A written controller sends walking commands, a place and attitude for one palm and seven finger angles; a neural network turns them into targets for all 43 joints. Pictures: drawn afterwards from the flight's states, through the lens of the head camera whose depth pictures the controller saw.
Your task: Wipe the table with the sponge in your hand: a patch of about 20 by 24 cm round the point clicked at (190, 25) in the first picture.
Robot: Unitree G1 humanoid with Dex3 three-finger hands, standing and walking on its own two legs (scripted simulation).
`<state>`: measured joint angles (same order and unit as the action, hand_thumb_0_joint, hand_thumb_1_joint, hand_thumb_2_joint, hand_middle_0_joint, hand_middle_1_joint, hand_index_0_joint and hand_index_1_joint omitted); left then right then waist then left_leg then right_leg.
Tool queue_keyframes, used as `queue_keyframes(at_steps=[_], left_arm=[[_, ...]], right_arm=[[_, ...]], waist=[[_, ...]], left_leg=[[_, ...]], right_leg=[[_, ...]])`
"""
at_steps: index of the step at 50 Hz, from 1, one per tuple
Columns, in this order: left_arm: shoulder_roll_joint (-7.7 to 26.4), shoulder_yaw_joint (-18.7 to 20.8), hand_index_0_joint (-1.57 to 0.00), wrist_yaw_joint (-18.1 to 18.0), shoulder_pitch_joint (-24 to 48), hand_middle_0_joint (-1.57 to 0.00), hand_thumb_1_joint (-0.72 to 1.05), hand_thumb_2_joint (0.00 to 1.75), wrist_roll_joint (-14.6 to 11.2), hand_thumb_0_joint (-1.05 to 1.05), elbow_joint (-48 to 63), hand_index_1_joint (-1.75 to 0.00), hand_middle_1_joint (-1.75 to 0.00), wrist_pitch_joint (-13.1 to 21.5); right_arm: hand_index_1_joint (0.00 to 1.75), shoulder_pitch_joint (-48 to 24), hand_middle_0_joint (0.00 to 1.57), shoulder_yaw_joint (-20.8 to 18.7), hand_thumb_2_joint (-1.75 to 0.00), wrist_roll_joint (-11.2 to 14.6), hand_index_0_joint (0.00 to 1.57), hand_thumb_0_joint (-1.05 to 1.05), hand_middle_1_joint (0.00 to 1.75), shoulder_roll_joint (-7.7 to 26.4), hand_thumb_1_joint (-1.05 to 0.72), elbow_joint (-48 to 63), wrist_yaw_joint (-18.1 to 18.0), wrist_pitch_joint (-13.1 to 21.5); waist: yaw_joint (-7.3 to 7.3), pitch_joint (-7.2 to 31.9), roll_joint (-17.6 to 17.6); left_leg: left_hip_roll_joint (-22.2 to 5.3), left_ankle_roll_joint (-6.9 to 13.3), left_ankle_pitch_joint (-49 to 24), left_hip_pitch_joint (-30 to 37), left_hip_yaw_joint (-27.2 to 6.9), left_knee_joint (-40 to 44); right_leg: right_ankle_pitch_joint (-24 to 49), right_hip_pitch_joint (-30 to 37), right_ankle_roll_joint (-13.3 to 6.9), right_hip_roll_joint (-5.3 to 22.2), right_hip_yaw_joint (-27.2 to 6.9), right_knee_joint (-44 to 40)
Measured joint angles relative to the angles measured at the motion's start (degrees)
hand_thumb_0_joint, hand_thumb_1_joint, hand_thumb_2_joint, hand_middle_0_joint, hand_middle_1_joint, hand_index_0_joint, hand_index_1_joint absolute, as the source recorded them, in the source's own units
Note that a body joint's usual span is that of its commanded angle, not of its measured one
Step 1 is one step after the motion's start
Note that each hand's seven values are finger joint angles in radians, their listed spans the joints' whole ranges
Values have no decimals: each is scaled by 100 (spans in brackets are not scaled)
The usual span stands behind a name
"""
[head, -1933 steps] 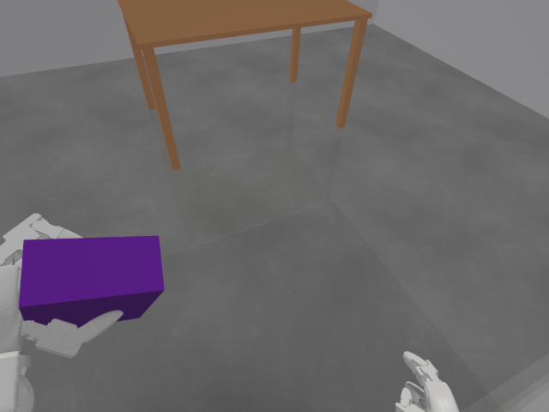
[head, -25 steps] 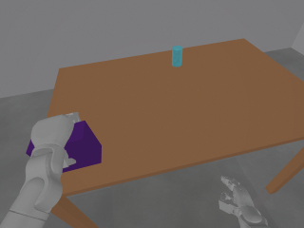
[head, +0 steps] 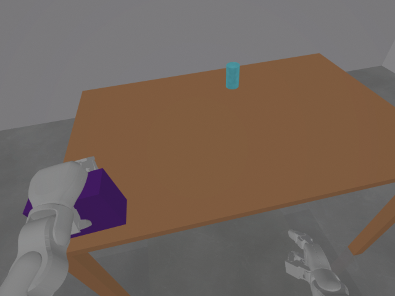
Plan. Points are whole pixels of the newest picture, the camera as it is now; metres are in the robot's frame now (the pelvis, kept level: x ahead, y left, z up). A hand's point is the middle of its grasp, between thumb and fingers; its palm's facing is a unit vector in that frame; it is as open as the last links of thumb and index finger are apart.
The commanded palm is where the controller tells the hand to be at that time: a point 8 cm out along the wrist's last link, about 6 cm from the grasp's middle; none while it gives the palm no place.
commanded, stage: bring the sponge back beside the body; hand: left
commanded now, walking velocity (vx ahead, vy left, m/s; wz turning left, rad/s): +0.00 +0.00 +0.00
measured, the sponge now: (86, 210) +0.23 +0.28 +0.06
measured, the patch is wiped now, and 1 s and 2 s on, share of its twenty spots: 1.00 1.00 1.00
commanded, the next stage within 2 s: step back with the hand held close in 0.96 s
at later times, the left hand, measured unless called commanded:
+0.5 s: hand (66, 217) +0.19 +0.28 +0.11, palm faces +0.06 -0.12 -0.99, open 10.0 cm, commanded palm +0.16 +0.28 +0.18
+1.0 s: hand (63, 224) +0.18 +0.27 +0.11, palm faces +0.07 -0.12 -0.99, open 10.0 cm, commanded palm +0.15 +0.27 +0.18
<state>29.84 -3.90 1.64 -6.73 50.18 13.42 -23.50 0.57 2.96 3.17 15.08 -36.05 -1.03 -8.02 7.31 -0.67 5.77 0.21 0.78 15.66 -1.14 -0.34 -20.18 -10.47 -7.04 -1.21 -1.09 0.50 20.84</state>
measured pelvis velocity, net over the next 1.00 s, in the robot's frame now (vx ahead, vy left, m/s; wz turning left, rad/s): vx -0.01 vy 0.00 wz -0.01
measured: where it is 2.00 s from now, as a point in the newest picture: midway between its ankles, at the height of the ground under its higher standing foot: outside the picture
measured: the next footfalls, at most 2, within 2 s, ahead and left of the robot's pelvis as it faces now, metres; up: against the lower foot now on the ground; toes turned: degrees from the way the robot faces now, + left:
none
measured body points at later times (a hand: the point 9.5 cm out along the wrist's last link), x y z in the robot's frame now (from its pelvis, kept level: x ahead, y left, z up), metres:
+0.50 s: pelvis -0.01 +0.00 +0.00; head -0.02 -0.04 +0.45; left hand +0.18 +0.28 +0.16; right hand +0.25 -0.20 -0.08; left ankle -0.05 +0.11 -0.75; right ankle +0.01 -0.11 -0.75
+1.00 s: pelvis -0.01 +0.00 +0.00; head -0.04 -0.04 +0.45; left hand +0.17 +0.28 +0.16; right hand +0.24 -0.19 -0.07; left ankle -0.05 +0.11 -0.75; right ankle +0.01 -0.11 -0.75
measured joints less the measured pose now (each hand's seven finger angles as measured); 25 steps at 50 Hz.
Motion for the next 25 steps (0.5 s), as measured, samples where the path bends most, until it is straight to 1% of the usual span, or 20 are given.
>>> queue_keyframes(at_steps=[9, 16, 25], left_arm=[[25, 67, -75, 53, -251, -73, -48, 104, -33, -1, 212, -134, -132, 38], [50, 121, -75, -2, -522, -73, -48, 104, -44, -1, 456, -134, -132, 129], [96, 262, -75, -27, -923, -73, -49, 104, -140, -1, 761, -134, -132, 115]], right_arm=[[30, -29, 20, 7, -89, -15, 20, 1, 30, 2, -90, 45, -9, 5], [30, 3, 20, -7, -89, -37, 20, 1, 30, 0, -90, 60, 1, 14], [30, 50, 20, -22, -89, -41, 20, 1, 30, 6, -90, 83, 12, 10]], waist=[[45, -37, -16], [56, -51, -19], [59, -49, 2]], left_leg=[[-11, -10, -4, 10, -8, -40], [-22, -19, 6, 33, -5, -67], [-40, -27, 32, 36, 6, -123]], right_leg=[[19, 24, -12, -11, 7, 11], [16, 49, -21, -23, 3, 28], [4, 54, -29, -43, -9, 69]])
